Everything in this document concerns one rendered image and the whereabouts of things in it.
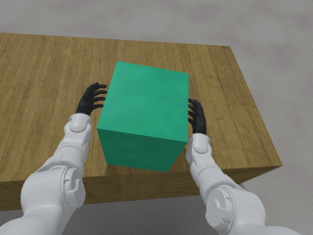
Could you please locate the right robot hand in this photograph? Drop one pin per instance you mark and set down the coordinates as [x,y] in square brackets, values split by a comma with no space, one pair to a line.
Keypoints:
[198,122]

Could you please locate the left robot hand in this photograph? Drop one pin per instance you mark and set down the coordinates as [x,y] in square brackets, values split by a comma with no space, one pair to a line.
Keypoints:
[86,104]

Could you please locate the left robot forearm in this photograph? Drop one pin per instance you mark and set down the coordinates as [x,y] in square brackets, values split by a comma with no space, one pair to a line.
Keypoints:
[73,149]

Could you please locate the pedestal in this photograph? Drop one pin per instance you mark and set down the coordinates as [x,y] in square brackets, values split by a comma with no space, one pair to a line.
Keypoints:
[43,78]

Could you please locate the carton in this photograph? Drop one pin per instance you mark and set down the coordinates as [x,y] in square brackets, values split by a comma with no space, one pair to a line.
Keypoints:
[144,120]

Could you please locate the right robot forearm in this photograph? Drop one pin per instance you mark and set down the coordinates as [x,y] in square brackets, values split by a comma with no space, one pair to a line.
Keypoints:
[205,172]

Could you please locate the robot right upper arm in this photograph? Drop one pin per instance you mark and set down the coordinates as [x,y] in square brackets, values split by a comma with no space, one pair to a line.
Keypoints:
[236,212]

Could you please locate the robot left upper arm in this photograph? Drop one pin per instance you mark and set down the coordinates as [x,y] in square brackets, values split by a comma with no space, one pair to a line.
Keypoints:
[49,199]

